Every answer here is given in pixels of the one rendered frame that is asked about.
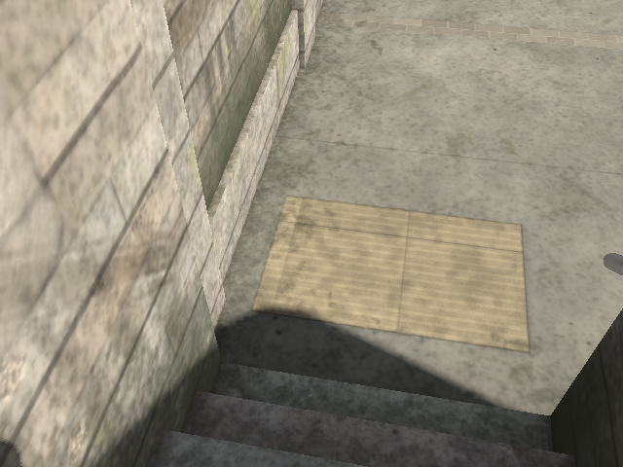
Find stairs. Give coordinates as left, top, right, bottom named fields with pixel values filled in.
left=147, top=362, right=575, bottom=467

